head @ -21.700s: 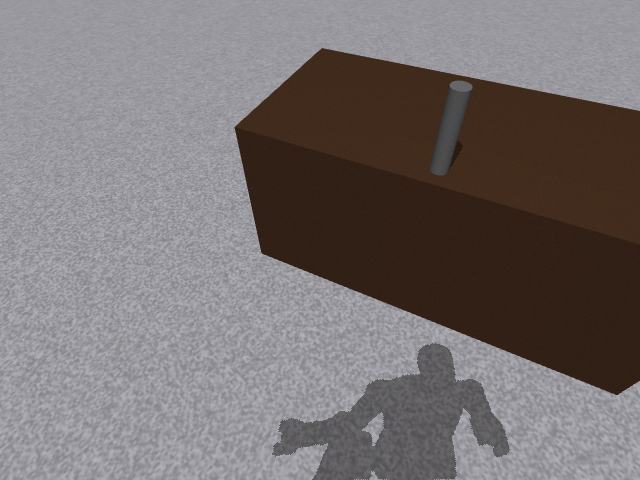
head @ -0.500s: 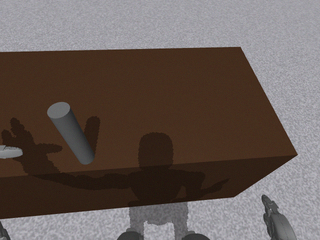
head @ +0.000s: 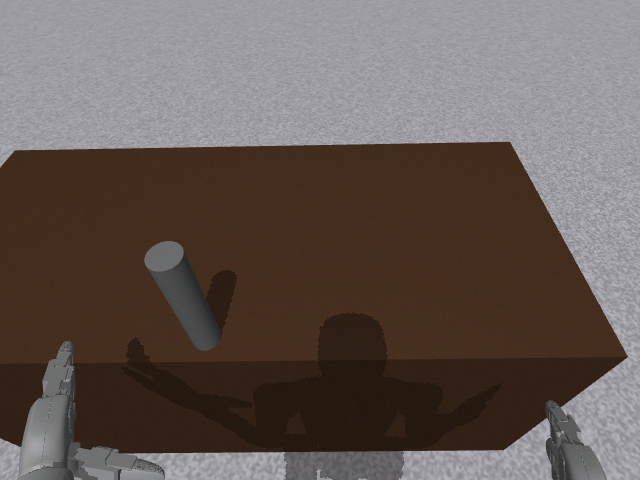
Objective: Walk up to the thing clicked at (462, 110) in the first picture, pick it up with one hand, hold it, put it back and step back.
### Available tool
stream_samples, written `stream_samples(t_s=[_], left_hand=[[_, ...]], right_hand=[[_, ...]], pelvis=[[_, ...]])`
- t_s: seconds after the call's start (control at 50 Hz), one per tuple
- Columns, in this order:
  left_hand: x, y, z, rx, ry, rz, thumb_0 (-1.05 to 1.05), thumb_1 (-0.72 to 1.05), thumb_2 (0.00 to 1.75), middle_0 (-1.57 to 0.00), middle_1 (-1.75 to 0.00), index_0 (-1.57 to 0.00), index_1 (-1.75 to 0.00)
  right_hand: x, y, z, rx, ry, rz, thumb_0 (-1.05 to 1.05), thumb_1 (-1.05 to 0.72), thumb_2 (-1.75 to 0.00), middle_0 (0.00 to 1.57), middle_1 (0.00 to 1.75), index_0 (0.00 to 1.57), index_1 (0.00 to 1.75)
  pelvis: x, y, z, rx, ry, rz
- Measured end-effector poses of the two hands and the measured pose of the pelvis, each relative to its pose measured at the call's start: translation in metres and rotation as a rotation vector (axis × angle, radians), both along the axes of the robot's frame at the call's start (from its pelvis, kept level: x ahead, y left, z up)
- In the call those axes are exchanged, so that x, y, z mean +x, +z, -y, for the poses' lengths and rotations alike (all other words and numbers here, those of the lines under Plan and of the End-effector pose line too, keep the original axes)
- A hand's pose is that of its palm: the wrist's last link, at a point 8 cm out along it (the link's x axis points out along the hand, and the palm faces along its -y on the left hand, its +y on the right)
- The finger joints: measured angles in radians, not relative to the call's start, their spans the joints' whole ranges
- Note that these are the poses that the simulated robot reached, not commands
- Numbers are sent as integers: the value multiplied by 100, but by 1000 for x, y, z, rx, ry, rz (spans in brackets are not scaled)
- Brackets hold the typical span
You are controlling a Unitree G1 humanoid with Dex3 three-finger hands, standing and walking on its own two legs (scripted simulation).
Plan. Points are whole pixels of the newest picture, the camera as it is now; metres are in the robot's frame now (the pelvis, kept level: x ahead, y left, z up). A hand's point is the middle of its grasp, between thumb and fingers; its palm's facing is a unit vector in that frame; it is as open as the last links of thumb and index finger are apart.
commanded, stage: sink last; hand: left
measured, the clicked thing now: (188, 302) +0.36 +0.23 -0.02
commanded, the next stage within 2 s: home in 0.46 s
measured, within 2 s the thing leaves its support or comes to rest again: neither
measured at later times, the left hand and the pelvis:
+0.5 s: hand (115, 463) +0.15 +0.25 +0.01, palm faces +0.32 -0.85 -0.42, open 17.3 cm; pelvis -0.02 -0.03 -0.01, yaw +1 degrees
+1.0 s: hand (202, 475) +0.15 +0.17 -0.07, palm faces +0.12 -0.98 -0.18, open 17.4 cm; pelvis -0.01 +0.00 -0.01, yaw +0 degrees
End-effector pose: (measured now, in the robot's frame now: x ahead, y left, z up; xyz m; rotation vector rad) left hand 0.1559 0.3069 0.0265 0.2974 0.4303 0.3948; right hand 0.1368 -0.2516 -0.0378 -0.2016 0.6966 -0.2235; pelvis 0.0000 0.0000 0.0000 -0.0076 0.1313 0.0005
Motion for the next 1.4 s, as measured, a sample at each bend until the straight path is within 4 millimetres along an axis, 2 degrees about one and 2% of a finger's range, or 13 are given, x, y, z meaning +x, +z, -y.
stream_samples(t_s=[0.06, 0.12, 0.2, 0.32, 0.56, 0.66, 0.78, 0.86, 0.92, 1.0, 1.12, 1.28, 1.4], left_hand=[[-18, -7, 22, -39, -15, -35, -1, -46, 3, -4, -4, -5, -3], [-28, -4, 43, -57, -47, -33, -1, -47, 3, -4, -5, -5, -4], [-33, 8, 53, -32, -68, -8, -1, -48, 3, -5, -5, -6, -5], [-33, 18, 49, 22, -55, 35, -1, -49, 3, -6, -6, -7, -5], [-42, 8, 14, 81, 46, -24, -1, -51, 5, -6, -6, -7, -6], [-40, 1, 11, 67, 49, -44, -1, -53, 5, -6, -7, -7, -6], [-28, -12, 25, 3, 1, -31, -1, -54, 6, -6, -6, -6, -6], [-23, -35, 48, -93, -55, -57, -1, -54, 6, -5, -6, -5, -6], [-23, -55, 69, -175, -103, -114, -1, -53, 6, -5, -6, -5, -6], [-25, -71, 86, -234, -148, -187, -1, -53, 6, -5, -6, -5, -6], [-18, -73, 82, -202, -171, -197, -1, -55, 5, -5, -6, -5, -6], [-11, -65, 81, -175, -172, -162, -1, -56, 5, -5, -5, -5, -5], [-19, -70, 81, -180, -153, -193, -1, -57, 4, -5, -5, -5, -5]], right_hand=[[-3, -7, -4, 16, 21, -12, -1, 53, -5, 6, 6, 6, 5], [-3, -12, -4, 30, 22, 4, -1, 52, -5, 6, 6, 6, 5], [-4, -16, 8, 20, -5, 35, -1, 51, -6, 7, 6, 6, 5], [-13, -16, 24, 2, -21, 47, -1, 49, -6, 7, 6, 6, 5], [-16, -20, 33, -25, -6, 23, -1, 48, -7, 7, 6, 6, 5], [-13, -21, 27, -28, -5, 14, -1, 43, -10, 8, 8, 7, 7], [2, -8, 2, -10, 27, 80, -1, 20, -27, 11, 13, 10, 12], [12, 1, -27, 33, 78, 129, -1, -4, -41, 13, 17, 12, 16], [13, 0, -38, 52, 91, 131, 0, -25, -53, 15, 20, 14, 19], [3, -5, -30, 24, 62, 87, 0, -50, -67, 17, 24, 17, 23], [-7, -4, -20, -21, 30, 58, 1, -76, -82, 20, 28, 19, 27], [1, -2, -33, 17, 51, 96, 1, -87, -88, 20, 30, 20, 29], [2, -4, -27, 14, 49, 85, 1, -89, -90, 21, 30, 20, 30]], pelvis=[[-5, -2, 5, 3, 5, -1], [-9, -4, 8, 6, 9, 0], [-13, -6, 13, 10, 11, 6], [-17, -9, 23, 21, 10, 9], [-19, -13, 27, 22, 10, -10], [-16, -13, 21, 18, 11, -20], [-12, -12, 14, 15, 5, -17], [-11, -12, 10, 11, 5, -17], [-11, -13, 6, 6, 6, -23], [-12, -14, 1, 0, 1, -28], [-14, -17, -1, -1, -5, -30], [-11, -17, -2, -2, -7, -36], [-10, -18, -1, 2, -8, -37]])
